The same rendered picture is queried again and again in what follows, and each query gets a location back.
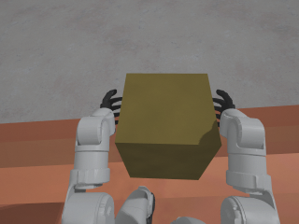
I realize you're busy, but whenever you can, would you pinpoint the robot right hand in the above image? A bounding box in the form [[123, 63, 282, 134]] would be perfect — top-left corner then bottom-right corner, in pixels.
[[212, 90, 235, 127]]

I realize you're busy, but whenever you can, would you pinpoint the right robot upper arm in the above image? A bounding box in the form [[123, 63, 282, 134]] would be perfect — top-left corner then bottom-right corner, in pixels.
[[221, 195, 280, 224]]

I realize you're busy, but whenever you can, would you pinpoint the left robot forearm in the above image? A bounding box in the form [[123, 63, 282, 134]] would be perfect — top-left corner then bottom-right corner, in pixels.
[[61, 107, 116, 224]]

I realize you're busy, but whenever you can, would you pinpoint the carton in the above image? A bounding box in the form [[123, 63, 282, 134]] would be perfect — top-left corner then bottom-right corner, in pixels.
[[114, 73, 222, 180]]

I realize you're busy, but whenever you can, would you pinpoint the left robot upper arm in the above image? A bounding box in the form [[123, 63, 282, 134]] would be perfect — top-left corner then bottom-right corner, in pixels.
[[62, 192, 115, 224]]

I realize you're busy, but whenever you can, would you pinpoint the right robot forearm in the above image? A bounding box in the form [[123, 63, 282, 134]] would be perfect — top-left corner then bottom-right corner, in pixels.
[[219, 108, 280, 224]]

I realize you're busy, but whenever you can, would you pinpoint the left robot thigh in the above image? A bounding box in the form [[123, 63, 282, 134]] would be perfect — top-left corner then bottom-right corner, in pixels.
[[114, 189, 153, 224]]

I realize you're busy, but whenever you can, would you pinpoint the robot left hand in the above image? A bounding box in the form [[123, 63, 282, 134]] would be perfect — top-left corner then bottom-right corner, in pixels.
[[100, 89, 122, 125]]

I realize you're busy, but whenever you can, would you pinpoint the robot left shin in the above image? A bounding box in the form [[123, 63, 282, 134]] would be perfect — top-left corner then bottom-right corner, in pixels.
[[138, 186, 150, 217]]

